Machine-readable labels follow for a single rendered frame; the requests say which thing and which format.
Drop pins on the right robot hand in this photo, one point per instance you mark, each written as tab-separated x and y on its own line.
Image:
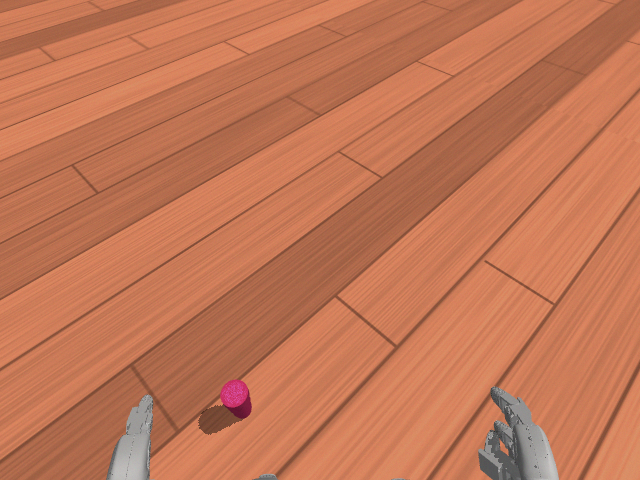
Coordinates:
530	455

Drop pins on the cup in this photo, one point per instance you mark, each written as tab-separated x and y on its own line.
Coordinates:
235	397

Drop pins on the left robot hand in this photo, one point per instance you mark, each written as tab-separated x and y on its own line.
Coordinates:
131	456

